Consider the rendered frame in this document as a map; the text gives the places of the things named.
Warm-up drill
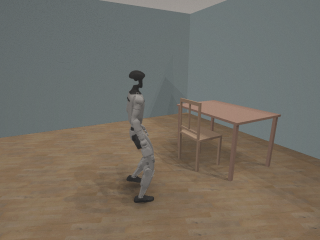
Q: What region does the table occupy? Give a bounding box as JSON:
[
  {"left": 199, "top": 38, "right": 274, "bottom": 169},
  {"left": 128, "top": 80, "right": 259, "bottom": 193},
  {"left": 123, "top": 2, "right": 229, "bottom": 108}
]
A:
[{"left": 177, "top": 100, "right": 281, "bottom": 182}]

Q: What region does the chair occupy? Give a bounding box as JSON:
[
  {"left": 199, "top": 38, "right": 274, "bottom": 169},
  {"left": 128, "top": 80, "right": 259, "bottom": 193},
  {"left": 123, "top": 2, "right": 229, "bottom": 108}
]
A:
[{"left": 178, "top": 98, "right": 222, "bottom": 172}]

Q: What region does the robot head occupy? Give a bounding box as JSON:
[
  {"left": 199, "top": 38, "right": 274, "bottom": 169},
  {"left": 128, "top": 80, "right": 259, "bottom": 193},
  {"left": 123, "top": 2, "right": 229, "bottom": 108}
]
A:
[{"left": 129, "top": 70, "right": 145, "bottom": 95}]

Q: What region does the right robot forearm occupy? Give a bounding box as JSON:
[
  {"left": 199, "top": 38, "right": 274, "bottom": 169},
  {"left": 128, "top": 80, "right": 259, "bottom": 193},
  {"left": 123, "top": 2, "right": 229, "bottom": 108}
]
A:
[{"left": 133, "top": 119, "right": 148, "bottom": 148}]

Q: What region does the right robot upper arm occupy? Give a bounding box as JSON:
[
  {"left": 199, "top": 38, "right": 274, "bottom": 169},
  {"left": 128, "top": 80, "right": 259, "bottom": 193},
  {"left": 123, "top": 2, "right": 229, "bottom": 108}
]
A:
[{"left": 131, "top": 95, "right": 144, "bottom": 125}]

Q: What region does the robot left hand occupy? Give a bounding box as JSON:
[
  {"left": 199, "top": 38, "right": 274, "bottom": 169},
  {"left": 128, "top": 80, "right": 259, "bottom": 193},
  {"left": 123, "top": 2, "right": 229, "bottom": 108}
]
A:
[{"left": 140, "top": 125, "right": 149, "bottom": 136}]

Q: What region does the robot right hand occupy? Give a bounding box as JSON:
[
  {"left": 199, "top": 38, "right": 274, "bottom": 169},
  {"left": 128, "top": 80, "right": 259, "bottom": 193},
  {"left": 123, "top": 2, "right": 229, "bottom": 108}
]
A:
[{"left": 142, "top": 146, "right": 155, "bottom": 165}]

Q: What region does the robot right thigh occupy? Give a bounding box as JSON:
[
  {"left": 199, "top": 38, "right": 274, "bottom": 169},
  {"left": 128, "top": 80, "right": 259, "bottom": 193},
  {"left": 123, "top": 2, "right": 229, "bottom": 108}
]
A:
[{"left": 134, "top": 136, "right": 155, "bottom": 173}]

